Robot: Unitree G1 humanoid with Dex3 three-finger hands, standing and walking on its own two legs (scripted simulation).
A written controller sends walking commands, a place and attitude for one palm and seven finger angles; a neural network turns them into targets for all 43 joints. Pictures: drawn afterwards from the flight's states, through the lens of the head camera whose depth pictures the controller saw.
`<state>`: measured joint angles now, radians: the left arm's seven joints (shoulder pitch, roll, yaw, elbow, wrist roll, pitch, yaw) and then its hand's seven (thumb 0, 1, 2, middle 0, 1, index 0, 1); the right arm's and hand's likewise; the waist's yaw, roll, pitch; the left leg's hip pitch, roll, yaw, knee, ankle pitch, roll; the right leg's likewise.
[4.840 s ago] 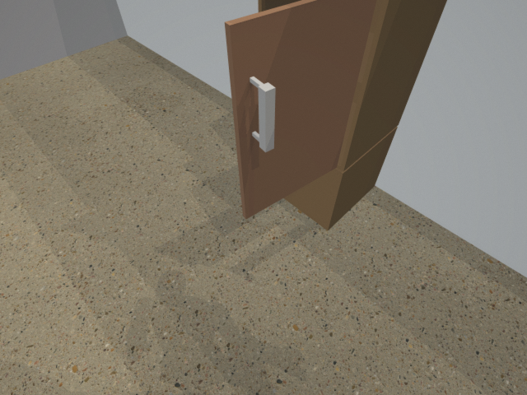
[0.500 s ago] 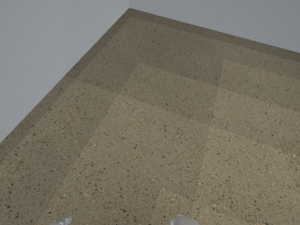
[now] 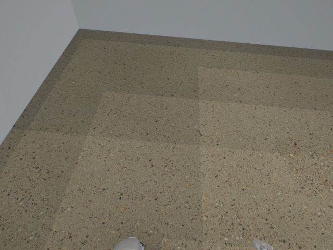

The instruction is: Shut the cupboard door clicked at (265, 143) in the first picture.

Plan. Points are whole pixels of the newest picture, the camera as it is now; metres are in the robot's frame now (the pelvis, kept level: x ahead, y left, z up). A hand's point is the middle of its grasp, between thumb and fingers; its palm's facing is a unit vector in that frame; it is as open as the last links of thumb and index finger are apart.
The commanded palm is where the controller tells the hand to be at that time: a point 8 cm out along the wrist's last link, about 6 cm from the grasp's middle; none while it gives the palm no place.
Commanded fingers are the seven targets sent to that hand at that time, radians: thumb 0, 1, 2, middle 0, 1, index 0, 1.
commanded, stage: walk around to get in front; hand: left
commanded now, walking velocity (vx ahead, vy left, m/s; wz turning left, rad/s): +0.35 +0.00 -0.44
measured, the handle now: out of the picture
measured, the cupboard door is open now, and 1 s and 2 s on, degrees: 81 81 81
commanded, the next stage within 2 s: walk to a spot facing it in 0.72 s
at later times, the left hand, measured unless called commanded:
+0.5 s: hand (150, 156) +0.41 +0.09 -0.15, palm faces -0.34 -0.91 -0.23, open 7.4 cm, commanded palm none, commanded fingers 0.00 0.90 0.90 -0.20 -0.30 -0.20 -0.30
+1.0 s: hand (151, 164) +0.40 +0.08 -0.19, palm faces -0.20 -0.97 -0.15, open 7.3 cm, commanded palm none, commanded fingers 0.00 0.90 0.90 -0.20 -0.30 -0.20 -0.30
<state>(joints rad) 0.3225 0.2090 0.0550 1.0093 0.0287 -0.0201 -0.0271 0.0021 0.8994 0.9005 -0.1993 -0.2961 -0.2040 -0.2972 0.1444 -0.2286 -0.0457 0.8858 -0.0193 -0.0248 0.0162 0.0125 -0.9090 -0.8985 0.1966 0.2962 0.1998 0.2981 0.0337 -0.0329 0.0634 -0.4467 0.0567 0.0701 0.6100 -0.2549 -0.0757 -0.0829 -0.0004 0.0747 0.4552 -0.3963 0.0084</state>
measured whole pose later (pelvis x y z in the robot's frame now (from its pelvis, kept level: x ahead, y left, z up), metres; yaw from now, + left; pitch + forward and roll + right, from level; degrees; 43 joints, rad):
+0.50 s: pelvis +0.20 -0.05 -0.01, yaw -15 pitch +1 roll +1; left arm 0.03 0.22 0.06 0.92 0.04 -0.03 -0.05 0.00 0.91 0.90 -0.19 -0.29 -0.20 -0.30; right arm 0.49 -0.19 -0.03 1.08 -0.03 -0.03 0.00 0.01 -0.91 -0.90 0.20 0.30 0.20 0.30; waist -0.07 0.01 0.08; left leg -0.07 0.16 0.28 0.65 -0.47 -0.07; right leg -0.44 -0.04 -0.13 0.63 -0.23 -0.07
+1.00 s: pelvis +0.42 -0.09 -0.01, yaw -15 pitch +0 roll -2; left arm 0.40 0.16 0.02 1.15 0.01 -0.05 0.02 0.00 0.91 0.90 -0.20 -0.30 -0.20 -0.30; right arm 0.10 -0.19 -0.03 0.98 -0.02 -0.05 0.01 0.01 -0.91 -0.90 0.20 0.30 0.20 0.30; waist 0.03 -0.01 0.05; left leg -0.43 0.03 0.11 0.60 -0.12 0.06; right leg -0.03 0.01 -0.13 0.61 -0.45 -0.01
